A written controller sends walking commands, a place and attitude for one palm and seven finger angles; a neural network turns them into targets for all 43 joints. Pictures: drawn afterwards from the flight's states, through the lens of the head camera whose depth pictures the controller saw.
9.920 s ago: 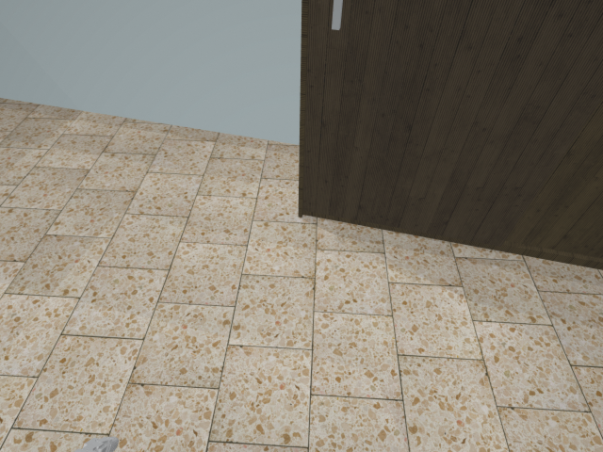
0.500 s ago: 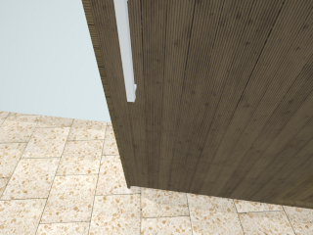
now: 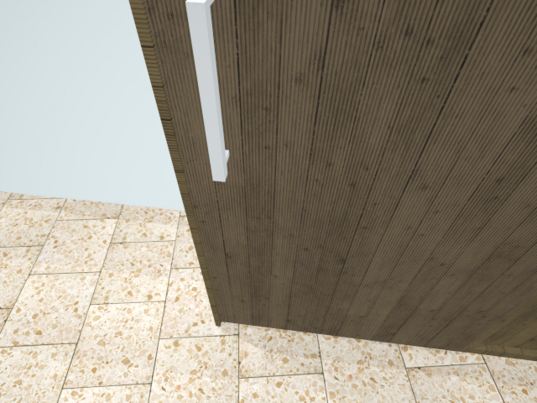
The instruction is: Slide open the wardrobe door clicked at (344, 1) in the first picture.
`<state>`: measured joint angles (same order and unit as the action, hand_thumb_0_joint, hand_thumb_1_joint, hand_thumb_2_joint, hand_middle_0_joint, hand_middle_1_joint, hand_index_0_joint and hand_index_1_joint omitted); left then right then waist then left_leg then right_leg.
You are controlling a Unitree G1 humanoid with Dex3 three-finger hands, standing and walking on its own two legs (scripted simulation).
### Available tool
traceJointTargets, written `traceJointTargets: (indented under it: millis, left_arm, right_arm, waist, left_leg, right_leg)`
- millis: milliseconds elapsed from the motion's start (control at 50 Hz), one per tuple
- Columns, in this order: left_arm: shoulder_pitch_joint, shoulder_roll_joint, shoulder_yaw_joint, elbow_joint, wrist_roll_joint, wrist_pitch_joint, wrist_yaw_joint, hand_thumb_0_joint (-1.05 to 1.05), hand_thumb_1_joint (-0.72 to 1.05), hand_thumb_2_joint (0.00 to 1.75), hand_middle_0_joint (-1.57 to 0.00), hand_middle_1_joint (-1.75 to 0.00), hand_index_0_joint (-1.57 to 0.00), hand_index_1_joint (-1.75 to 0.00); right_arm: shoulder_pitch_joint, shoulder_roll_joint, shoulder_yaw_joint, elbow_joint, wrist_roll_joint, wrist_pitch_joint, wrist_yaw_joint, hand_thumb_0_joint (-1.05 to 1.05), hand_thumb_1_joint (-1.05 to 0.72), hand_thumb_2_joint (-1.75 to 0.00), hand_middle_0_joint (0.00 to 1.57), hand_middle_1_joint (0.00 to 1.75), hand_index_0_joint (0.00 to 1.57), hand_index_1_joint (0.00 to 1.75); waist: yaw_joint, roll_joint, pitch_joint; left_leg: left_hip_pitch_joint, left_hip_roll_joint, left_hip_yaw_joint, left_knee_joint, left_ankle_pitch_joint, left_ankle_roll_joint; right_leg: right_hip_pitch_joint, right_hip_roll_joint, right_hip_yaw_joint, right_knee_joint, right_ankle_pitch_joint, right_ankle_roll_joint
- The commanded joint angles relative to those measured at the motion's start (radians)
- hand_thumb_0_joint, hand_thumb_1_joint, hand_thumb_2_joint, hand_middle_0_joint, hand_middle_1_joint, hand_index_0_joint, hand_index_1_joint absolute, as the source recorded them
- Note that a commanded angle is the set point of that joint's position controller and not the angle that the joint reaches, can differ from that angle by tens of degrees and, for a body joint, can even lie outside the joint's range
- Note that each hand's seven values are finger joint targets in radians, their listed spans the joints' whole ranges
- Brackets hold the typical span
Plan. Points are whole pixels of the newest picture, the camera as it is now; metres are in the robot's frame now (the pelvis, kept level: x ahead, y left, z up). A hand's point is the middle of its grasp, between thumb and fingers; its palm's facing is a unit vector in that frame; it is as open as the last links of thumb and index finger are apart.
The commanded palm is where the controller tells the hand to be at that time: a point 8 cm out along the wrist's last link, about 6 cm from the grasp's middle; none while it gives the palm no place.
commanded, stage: look again from close up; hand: left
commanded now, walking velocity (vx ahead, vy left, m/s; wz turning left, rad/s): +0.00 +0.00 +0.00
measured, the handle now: (215, 99) +0.49 +0.11 +0.22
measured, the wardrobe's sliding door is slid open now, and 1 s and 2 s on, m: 0.00 0.00 0.00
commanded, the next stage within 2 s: none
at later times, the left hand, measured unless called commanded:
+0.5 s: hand out of the picture +0.07 +0.24 -0.16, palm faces -0.02 -0.95 -0.32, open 7.4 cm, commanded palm none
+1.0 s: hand out of the picture +0.08 +0.24 -0.16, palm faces -0.02 -0.95 -0.32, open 7.4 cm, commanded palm none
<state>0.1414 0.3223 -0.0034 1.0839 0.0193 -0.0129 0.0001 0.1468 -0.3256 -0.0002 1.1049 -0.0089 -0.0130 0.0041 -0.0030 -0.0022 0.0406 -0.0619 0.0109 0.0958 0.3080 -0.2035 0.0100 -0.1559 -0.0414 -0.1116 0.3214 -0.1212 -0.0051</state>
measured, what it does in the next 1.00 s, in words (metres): stands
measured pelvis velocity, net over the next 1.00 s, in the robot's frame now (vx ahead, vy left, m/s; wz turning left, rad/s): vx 0.01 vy -0.01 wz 0.00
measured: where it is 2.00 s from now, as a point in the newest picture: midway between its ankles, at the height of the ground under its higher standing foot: outside the picture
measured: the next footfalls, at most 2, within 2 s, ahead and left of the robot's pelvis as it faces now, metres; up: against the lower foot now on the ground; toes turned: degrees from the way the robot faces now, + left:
none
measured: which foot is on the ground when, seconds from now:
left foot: down 0.00-1.00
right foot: down 0.00-1.00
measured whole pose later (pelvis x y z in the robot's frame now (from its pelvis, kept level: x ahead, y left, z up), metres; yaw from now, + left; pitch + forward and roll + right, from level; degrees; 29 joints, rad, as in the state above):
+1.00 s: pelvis +0.01 -0.01 +0.00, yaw +0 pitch -2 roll +0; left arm 0.15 0.33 0.00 1.11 0.02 -0.02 0.00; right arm 0.16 -0.32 0.00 1.12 -0.01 -0.02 0.00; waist 0.00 -0.01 0.04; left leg -0.03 0.02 0.09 0.28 -0.20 0.00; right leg -0.13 -0.03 -0.12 0.29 -0.12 -0.01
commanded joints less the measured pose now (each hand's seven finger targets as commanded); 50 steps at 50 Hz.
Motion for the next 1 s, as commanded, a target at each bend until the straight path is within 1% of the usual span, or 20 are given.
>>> traceJointTargets:
  millis: [0,60,120,140,160,300,340,360,380,440,460,500,560,600,660,720,760,900,940,980]
  left_arm:
    - [-0.025,0.205,0.037,-0.055,-0.001,-0.027,0.018,0.0,0.9,0.9,-0.2,-0.3,-0.2,-0.3]
    - [-0.026,0.204,0.037,-0.054,0.0,-0.028,0.018,0.0,0.9,0.9,-0.2,-0.3,-0.2,-0.3]
    - [-0.026,0.207,0.037,-0.051,-0.002,-0.029,0.018,0.0,0.9,0.9,-0.2,-0.3,-0.2,-0.3]
    - [-0.025,0.207,0.038,-0.051,-0.003,-0.03,0.017,0.0,0.9,0.9,-0.2,-0.3,-0.2,-0.3]
    - [-0.026,0.205,0.038,-0.051,-0.001,-0.029,0.018,0.0,0.9,0.9,-0.2,-0.3,-0.2,-0.3]
    - [-0.023,0.207,0.039,-0.044,-0.002,-0.03,0.018,0.0,0.9,0.9,-0.2,-0.3,-0.2,-0.3]
    - [-0.028,0.205,0.038,-0.041,-0.003,-0.027,0.016,0.0,0.9,0.9,-0.2,-0.3,-0.2,-0.3]
    - [-0.023,0.204,0.04,-0.042,0.0,-0.027,0.017,0.0,0.9,0.9,-0.2,-0.3,-0.2,-0.3]
    - [-0.024,0.205,0.04,-0.042,-0.001,-0.027,0.017,0.0,0.9,0.9,-0.2,-0.3,-0.2,-0.3]
    - [-0.028,0.207,0.041,-0.04,-0.002,-0.026,0.015,0.0,0.9,0.9,-0.2,-0.3,-0.2,-0.3]
    - [-0.024,0.205,0.041,-0.041,-0.001,-0.026,0.016,0.0,0.9,0.9,-0.2,-0.3,-0.2,-0.3]
    - [-0.028,0.206,0.041,-0.04,-0.001,-0.026,0.016,0.0,0.9,0.9,-0.2,-0.3,-0.2,-0.3]
    - [-0.023,0.204,0.042,-0.039,-0.001,-0.027,0.016,0.0,0.9,0.9,-0.2,-0.3,-0.2,-0.3]
    - [-0.024,0.205,0.041,-0.037,-0.002,-0.026,0.016,0.0,0.9,0.9,-0.2,-0.3,-0.2,-0.3]
    - [-0.027,0.207,0.042,-0.039,0.0,-0.026,0.016,0.0,0.9,0.9,-0.2,-0.3,-0.2,-0.3]
    - [-0.027,0.206,0.043,-0.037,-0.001,-0.027,0.015,0.0,0.9,0.9,-0.2,-0.3,-0.2,-0.3]
    - [-0.021,0.206,0.043,-0.036,0.0,-0.028,0.016,0.0,0.9,0.9,-0.2,-0.3,-0.2,-0.3]
    - [-0.025,0.208,0.043,-0.036,-0.002,-0.03,0.016,0.0,0.9,0.9,-0.2,-0.3,-0.2,-0.3]
    - [-0.029,0.209,0.042,-0.033,-0.002,-0.028,0.015,0.0,0.9,0.9,-0.2,-0.3,-0.2,-0.3]
    - [-0.026,0.209,0.044,-0.034,-0.001,-0.028,0.015,0.0,0.9,0.9,-0.2,-0.3,-0.2,-0.3]
  right_arm:
    - [-0.024,-0.199,-0.033,-0.059,-0.003,-0.022,-0.009,0.0,-0.9,-0.9,0.2,0.3,0.2,0.3]
    - [-0.02,-0.193,-0.033,-0.058,-0.003,-0.022,-0.009,0.0,-0.9,-0.9,0.2,0.3,0.2,0.3]
    - [-0.027,-0.201,-0.033,-0.055,-0.003,-0.023,-0.01,0.0,-0.9,-0.9,0.2,0.3,0.2,0.3]
    - [-0.025,-0.2,-0.033,-0.055,-0.003,-0.024,-0.01,0.0,-0.9,-0.9,0.2,0.3,0.2,0.3]
    - [-0.021,-0.194,-0.033,-0.057,-0.004,-0.023,-0.011,0.0,-0.9,-0.9,0.2,0.3,0.2,0.3]
    - [-0.023,-0.199,-0.032,-0.053,-0.003,-0.026,-0.013,0.0,-0.9,-0.9,0.2,0.3,0.2,0.3]
    - [-0.026,-0.201,-0.031,-0.052,-0.004,-0.024,-0.013,0.0,-0.9,-0.9,0.2,0.3,0.2,0.3]
    - [-0.02,-0.192,-0.031,-0.052,-0.003,-0.024,-0.014,0.0,-0.9,-0.9,0.2,0.3,0.2,0.3]
    - [-0.023,-0.199,-0.031,-0.051,-0.004,-0.024,-0.013,0.0,-0.9,-0.9,0.2,0.3,0.2,0.3]
    - [-0.023,-0.201,-0.031,-0.05,-0.004,-0.024,-0.013,0.0,-0.9,-0.9,0.2,0.3,0.2,0.3]
    - [-0.016,-0.194,-0.031,-0.051,-0.004,-0.024,-0.014,0.0,-0.9,-0.9,0.2,0.3,0.2,0.3]
    - [-0.019,-0.2,-0.03,-0.051,-0.004,-0.026,-0.014,0.0,-0.9,-0.9,0.2,0.3,0.2,0.3]
    - [-0.014,-0.194,-0.03,-0.051,-0.004,-0.027,-0.015,0.0,-0.9,-0.9,0.2,0.3,0.2,0.3]
    - [-0.019,-0.2,-0.029,-0.05,-0.004,-0.027,-0.015,0.0,-0.9,-0.9,0.2,0.3,0.2,0.3]
    - [-0.014,-0.194,-0.03,-0.048,-0.004,-0.025,-0.014,0.0,-0.9,-0.9,0.2,0.3,0.2,0.3]
    - [-0.015,-0.2,-0.031,-0.047,-0.004,-0.027,-0.014,0.0,-0.9,-0.9,0.2,0.3,0.2,0.3]
    - [-0.013,-0.192,-0.031,-0.047,-0.004,-0.027,-0.015,0.0,-0.9,-0.9,0.2,0.3,0.2,0.3]
    - [-0.012,-0.2,-0.03,-0.044,-0.004,-0.028,-0.015,0.0,-0.9,-0.9,0.2,0.3,0.2,0.3]
    - [-0.019,-0.2,-0.029,-0.043,-0.004,-0.027,-0.015,0.0,-0.9,-0.9,0.2,0.3,0.2,0.3]
    - [-0.015,-0.198,-0.03,-0.043,-0.004,-0.026,-0.015,0.0,-0.9,-0.9,0.2,0.3,0.2,0.3]
  waist:
    - [0.002,0.002,-0.049]
    - [0.001,-0.006,-0.047]
    - [0.001,0.009,-0.062]
    - [0.0,-0.001,-0.071]
    - [0.0,0.003,-0.06]
    - [0.002,0.004,-0.071]
    - [0.003,0.016,-0.048]
    - [0.004,0.001,-0.046]
    - [0.004,0.009,-0.045]
    - [0.003,-0.001,-0.042]
    - [0.004,-0.001,-0.047]
    - [0.004,0.015,-0.05]
    - [0.005,0.003,-0.055]
    - [0.005,0.015,-0.051]
    - [0.005,-0.004,-0.041]
    - [0.005,0.006,-0.049]
    - [0.005,0.002,-0.054]
    - [0.003,0.001,-0.062]
    - [0.005,0.009,-0.038]
    - [0.005,0.0,-0.043]
  left_leg:
    - [-0.072,0.131,-0.128,-0.08,0.069,0.011]
    - [-0.066,0.134,-0.127,-0.078,0.087,0.011]
    - [-0.054,0.135,-0.123,-0.078,0.102,0.01]
    - [-0.05,0.135,-0.123,-0.078,0.105,0.01]
    - [-0.054,0.137,-0.122,-0.08,0.108,0.009]
    - [-0.043,0.138,-0.122,-0.081,0.135,0.008]
    - [-0.054,0.137,-0.123,-0.093,0.1,0.007]
    - [-0.054,0.139,-0.124,-0.092,0.104,0.009]
    - [-0.053,0.138,-0.122,-0.093,0.098,0.008]
    - [-0.058,0.136,-0.124,-0.097,0.074,0.008]
    - [-0.054,0.138,-0.124,-0.095,0.09,0.009]
    - [-0.057,0.137,-0.125,-0.098,0.096,0.007]
    - [-0.048,0.141,-0.125,-0.095,0.117,0.009]
    - [-0.049,0.139,-0.123,-0.099,0.099,0.007]
    - [-0.056,0.14,-0.125,-0.1,0.093,0.009]
    - [-0.055,0.137,-0.124,-0.1,0.082,0.007]
    - [-0.046,0.14,-0.124,-0.096,0.102,0.009]
    - [-0.043,0.14,-0.122,-0.094,0.118,0.007]
    - [-0.053,0.139,-0.122,-0.102,0.09,0.006]
    - [-0.053,0.14,-0.12,-0.098,0.095,0.007]
  right_leg:
    - [0.071,-0.122,0.147,-0.056,0.08,-0.018]
    - [0.072,-0.12,0.145,-0.056,0.099,-0.019]
    - [0.081,-0.122,0.146,-0.054,0.123,-0.02]
    - [0.086,-0.122,0.147,-0.053,0.129,-0.02]
    - [0.084,-0.12,0.143,-0.051,0.131,-0.02]
    - [0.097,-0.122,0.142,-0.05,0.166,-0.021]
    - [0.084,-0.12,0.145,-0.061,0.119,-0.02]
    - [0.085,-0.12,0.141,-0.061,0.121,-0.02]
    - [0.082,-0.121,0.142,-0.063,0.113,-0.019]
    - [0.079,-0.119,0.146,-0.071,0.083,-0.018]
    - [0.082,-0.119,0.144,-0.066,0.099,-0.019]
    - [0.088,-0.119,0.144,-0.064,0.105,-0.018]
    - [0.091,-0.118,0.14,-0.06,0.126,-0.019]
    - [0.086,-0.118,0.143,-0.063,0.11,-0.018]
    - [0.085,-0.117,0.142,-0.066,0.101,-0.018]
    - [0.086,-0.118,0.148,-0.07,0.092,-0.018]
    - [0.088,-0.119,0.144,-0.067,0.114,-0.019]
    - [0.096,-0.121,0.147,-0.065,0.14,-0.02]
    - [0.083,-0.119,0.145,-0.071,0.106,-0.018]
    - [0.086,-0.12,0.145,-0.072,0.11,-0.018]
